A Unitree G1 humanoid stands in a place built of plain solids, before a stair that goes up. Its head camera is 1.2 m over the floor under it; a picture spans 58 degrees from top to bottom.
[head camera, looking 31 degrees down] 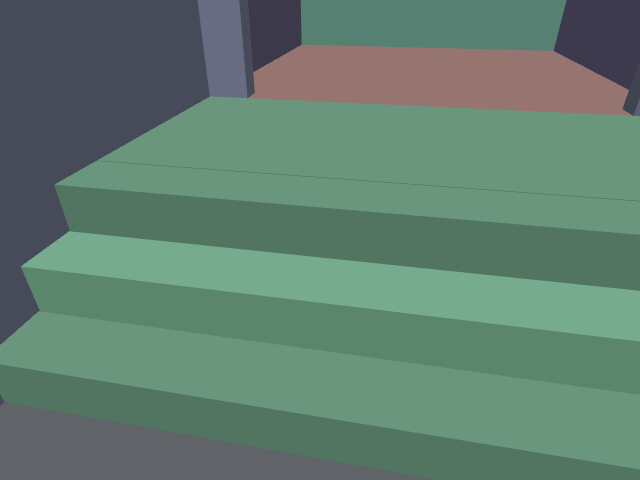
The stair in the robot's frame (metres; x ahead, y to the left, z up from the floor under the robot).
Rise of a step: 0.19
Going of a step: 0.25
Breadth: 2.70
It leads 11 degrees to the right of straight ahead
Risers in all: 3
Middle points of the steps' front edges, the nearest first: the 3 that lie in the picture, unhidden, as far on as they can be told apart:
0.70 -0.27 0.19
0.94 -0.32 0.38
1.18 -0.36 0.57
